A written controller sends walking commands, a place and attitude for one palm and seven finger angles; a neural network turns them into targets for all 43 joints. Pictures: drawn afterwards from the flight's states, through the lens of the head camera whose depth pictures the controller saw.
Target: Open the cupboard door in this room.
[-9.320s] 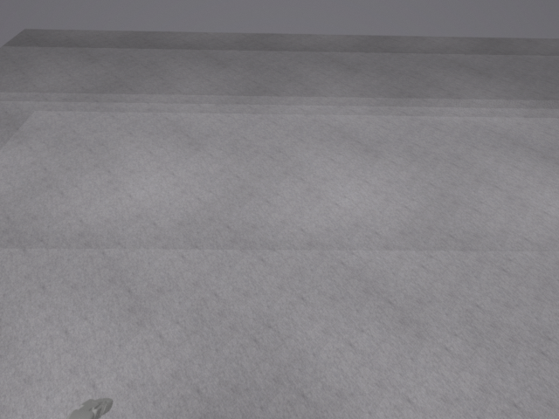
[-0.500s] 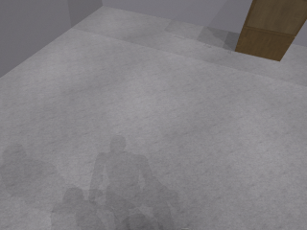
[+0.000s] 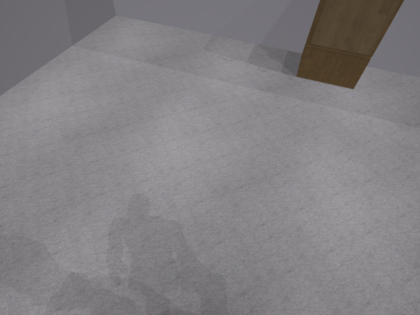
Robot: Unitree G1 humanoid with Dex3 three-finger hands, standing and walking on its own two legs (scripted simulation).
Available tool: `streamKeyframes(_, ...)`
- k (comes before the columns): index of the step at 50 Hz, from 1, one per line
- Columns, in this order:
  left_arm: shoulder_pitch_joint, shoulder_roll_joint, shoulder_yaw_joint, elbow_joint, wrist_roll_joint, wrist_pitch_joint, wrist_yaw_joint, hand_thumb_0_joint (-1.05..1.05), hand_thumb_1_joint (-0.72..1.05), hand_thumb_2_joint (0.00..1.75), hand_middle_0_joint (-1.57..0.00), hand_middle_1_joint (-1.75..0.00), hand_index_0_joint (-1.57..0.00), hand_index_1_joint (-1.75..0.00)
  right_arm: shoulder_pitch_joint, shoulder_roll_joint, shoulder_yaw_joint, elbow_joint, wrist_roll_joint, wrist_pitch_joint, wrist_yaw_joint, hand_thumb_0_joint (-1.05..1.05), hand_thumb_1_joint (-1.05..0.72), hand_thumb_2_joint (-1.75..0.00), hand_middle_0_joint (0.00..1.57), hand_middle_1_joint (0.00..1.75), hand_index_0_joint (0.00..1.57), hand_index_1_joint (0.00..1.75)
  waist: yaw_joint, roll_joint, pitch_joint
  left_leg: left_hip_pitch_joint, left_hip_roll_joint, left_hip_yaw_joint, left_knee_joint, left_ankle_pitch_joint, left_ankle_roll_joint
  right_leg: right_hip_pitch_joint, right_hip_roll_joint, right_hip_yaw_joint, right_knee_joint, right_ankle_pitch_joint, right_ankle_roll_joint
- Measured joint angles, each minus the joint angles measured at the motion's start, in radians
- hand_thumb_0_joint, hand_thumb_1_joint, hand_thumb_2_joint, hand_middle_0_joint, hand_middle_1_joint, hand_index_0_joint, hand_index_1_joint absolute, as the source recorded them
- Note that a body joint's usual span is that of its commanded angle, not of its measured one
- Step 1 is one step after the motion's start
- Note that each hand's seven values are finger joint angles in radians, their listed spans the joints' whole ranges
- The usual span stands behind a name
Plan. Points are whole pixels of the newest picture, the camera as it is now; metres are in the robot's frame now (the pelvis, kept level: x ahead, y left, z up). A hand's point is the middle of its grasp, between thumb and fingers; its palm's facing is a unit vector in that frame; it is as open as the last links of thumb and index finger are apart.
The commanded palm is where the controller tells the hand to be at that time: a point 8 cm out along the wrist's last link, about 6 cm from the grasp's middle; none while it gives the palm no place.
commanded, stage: stand and wait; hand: left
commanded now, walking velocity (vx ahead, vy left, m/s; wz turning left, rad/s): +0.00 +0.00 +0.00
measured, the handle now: out of the picture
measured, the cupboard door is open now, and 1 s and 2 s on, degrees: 0 0 0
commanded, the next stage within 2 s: turn or walk to find it in 0.30 s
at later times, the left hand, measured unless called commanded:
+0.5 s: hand out of the picture -0.01 +0.15 -0.17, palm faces -0.01 -0.98 -0.20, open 7.4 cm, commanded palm none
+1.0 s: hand out of the picture +0.00 +0.15 -0.17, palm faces -0.08 -0.97 -0.21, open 7.4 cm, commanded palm none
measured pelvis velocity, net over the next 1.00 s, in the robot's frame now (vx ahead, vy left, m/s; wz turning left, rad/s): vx -0.04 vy -0.03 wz -0.10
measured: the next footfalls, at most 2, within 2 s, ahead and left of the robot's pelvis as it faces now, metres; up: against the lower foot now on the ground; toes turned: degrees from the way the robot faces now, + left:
left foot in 1.72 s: +0.34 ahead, +0.00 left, +0.00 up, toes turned -5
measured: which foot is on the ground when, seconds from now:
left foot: down 0.00-1.00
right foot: down 0.00-1.00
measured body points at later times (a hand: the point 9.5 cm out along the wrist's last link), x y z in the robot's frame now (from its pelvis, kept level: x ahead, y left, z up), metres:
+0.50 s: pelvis -0.03 -0.03 +0.00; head -0.02 -0.03 +0.45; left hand -0.01 +0.20 -0.16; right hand -0.02 -0.28 -0.16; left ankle -0.03 +0.09 -0.74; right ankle -0.02 -0.14 -0.74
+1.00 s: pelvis -0.04 -0.03 +0.00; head -0.03 -0.04 +0.45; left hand +0.00 +0.20 -0.15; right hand -0.05 -0.25 -0.17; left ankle -0.03 +0.09 -0.74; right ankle -0.03 -0.14 -0.74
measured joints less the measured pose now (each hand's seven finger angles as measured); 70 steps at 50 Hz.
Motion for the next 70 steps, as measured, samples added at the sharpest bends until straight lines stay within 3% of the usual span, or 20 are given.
streamKeyframes(6,0.021,-0.024,-0.018,0.059,-0.004,-0.024,0.008,0.00,0.91,0.90,-0.20,-0.30,-0.20,-0.30,0.012,-0.015,-0.002,0.048,0.009,0.007,0.002,0.01,-0.92,-0.90,0.20,0.30,0.20,0.30,-0.015,0.034,-0.003,0.028,0.008,0.002,-0.014,0.005,-0.014,0.049,0.007,-0.006,-0.058,-0.015,-0.008)
streamKeyframes(17,0.051,-0.020,-0.025,0.089,-0.006,-0.034,0.005,0.00,0.91,0.90,-0.20,-0.30,-0.20,-0.30,0.006,-0.041,0.005,0.082,0.010,0.005,0.008,0.01,-0.91,-0.90,0.20,0.30,0.20,0.30,0.002,0.022,-0.016,0.063,0.026,-0.007,-0.082,0.059,-0.041,0.080,0.030,-0.017,-0.113,0.029,-0.035)
streamKeyframes(24,0.075,-0.031,-0.008,0.078,-0.002,-0.004,-0.001,0.00,0.91,0.90,-0.20,-0.30,-0.20,-0.30,-0.030,-0.053,-0.009,0.040,0.006,0.026,0.000,0.01,-0.91,-0.90,0.19,0.30,0.20,0.30,0.017,0.024,-0.010,0.011,0.060,0.021,-0.011,0.039,-0.052,0.022,0.059,0.012,-0.067,0.035,-0.049)
streamKeyframes(32,0.070,-0.033,0.011,0.045,0.003,0.018,-0.008,0.00,0.91,0.90,-0.20,-0.30,-0.20,-0.30,-0.035,-0.047,-0.020,-0.007,0.003,0.029,0.001,0.01,-0.91,-0.90,0.19,0.30,0.20,0.30,0.010,0.015,0.000,-0.054,0.076,0.049,0.067,0.013,-0.039,-0.044,0.070,0.042,-0.018,0.039,-0.042)
streamKeyframes(39,0.056,-0.017,0.008,0.017,0.010,0.009,-0.006,0.00,0.91,0.90,-0.20,-0.30,-0.20,-0.30,-0.004,-0.020,-0.014,0.011,0.001,0.022,0.007,0.01,-0.91,-0.90,0.20,0.30,0.20,0.30,0.018,-0.006,-0.009,-0.052,0.047,0.079,0.066,0.014,-0.026,-0.074,0.018,0.018,0.076,-0.015,-0.025)
streamKeyframes(46,0.069,-0.036,-0.014,0.042,0.006,-0.026,0.003,0.00,0.91,0.90,-0.20,-0.30,-0.20,-0.30,-0.011,-0.011,-0.010,0.027,0.007,0.027,0.013,0.01,-0.91,-0.90,0.20,0.30,0.20,0.30,-0.002,0.037,-0.016,-0.040,0.062,0.062,0.044,0.028,-0.042,-0.037,0.035,-0.006,0.013,0.004,-0.049)
streamKeyframes(50,0.082,-0.043,-0.012,0.055,0.003,-0.018,-0.001,0.00,0.91,0.90,-0.20,-0.30,-0.20,-0.30,0.003,-0.007,-0.007,0.034,0.001,0.019,0.018,0.01,-0.91,-0.90,0.20,0.30,0.20,0.30,0.005,0.034,-0.030,-0.022,0.069,0.072,0.017,0.034,-0.043,-0.019,0.045,0.003,-0.027,0.023,-0.047)
streamKeyframes(54,0.118,-0.050,0.007,0.042,0.009,-0.002,-0.017,0.00,0.91,0.90,-0.20,-0.30,-0.20,-0.30,0.036,-0.011,-0.018,0.021,-0.006,0.016,0.023,0.01,-0.91,-0.90,0.20,0.30,0.20,0.30,0.011,0.029,-0.049,-0.025,0.081,0.092,0.037,-0.009,-0.034,-0.050,0.057,0.022,0.038,-0.096,-0.053)
streamKeyframes(58,0.135,-0.060,0.024,0.034,0.015,0.008,-0.034,0.01,0.91,0.90,-0.20,-0.30,-0.20,-0.30,0.065,-0.032,-0.034,0.017,-0.012,-0.003,0.023,0.01,-0.91,-0.90,0.20,0.30,0.20,0.30,0.000,0.041,-0.044,0.002,0.096,0.123,0.030,-0.011,-0.041,-0.139,0.026,-0.040,0.271,-0.167,-0.045)
streamKeyframes(62,0.128,-0.063,0.031,0.020,0.017,-0.003,-0.042,0.01,0.92,0.90,-0.20,-0.30,-0.20,-0.30,0.091,-0.056,-0.038,0.032,-0.019,-0.005,0.022,0.01,-0.91,-0.90,0.20,0.30,0.20,0.30,-0.007,0.062,-0.030,0.044,0.119,0.147,0.022,-0.034,-0.070,-0.133,-0.007,-0.093,0.203,-0.145,-0.035)
streamKeyframes(64,0.129,-0.052,0.032,0.006,0.017,-0.027,-0.042,0.01,0.92,0.90,-0.20,-0.30,-0.20,-0.30,0.106,-0.060,-0.038,0.040,-0.016,0.000,0.024,0.01,-0.91,-0.90,0.20,0.30,0.20,0.30,0.001,0.063,-0.026,0.037,0.142,0.151,0.094,-0.086,-0.083,-0.089,-0.005,-0.107,0.087,-0.074,-0.045)
streamKeyframes(66,0.123,-0.048,0.031,0.008,0.013,-0.055,-0.030,0.01,0.92,0.90,-0.20,-0.30,-0.20,-0.30,0.103,-0.062,-0.036,0.050,-0.009,0.019,0.028,0.01,-0.91,-0.90,0.20,0.30,0.20,0.30,0.015,0.073,-0.017,-0.040,0.153,0.087,0.305,-0.185,-0.071,-0.089,0.014,-0.119,0.118,-0.044,-0.076)
streamKeyframes(68,0.134,-0.051,0.029,0.013,0.006,-0.072,-0.019,0.00,0.91,0.90,-0.20,-0.30,-0.20,-0.30,0.073,-0.062,-0.037,0.056,-0.008,0.036,0.035,0.01,-0.91,-0.90,0.19,0.30,0.20,0.30,0.032,0.068,-0.013,-0.142,0.129,0.019,0.524,-0.165,-0.059,-0.063,0.031,-0.114,0.100,-0.063,-0.090)
streamKeyframes(70,0.156,-0.057,0.023,0.029,0.006,-0.076,-0.011,0.00,0.91,0.90,-0.20,-0.30,-0.20,-0.30,0.032,-0.060,-0.039,0.040,-0.012,0.034,0.041,0.01,-0.91,-0.90,0.19,0.30,0.20,0.30,0.038,0.054,-0.013,-0.228,0.114,-0.005,0.628,-0.089,-0.058,-0.022,0.044,-0.098,0.035,-0.049,-0.089)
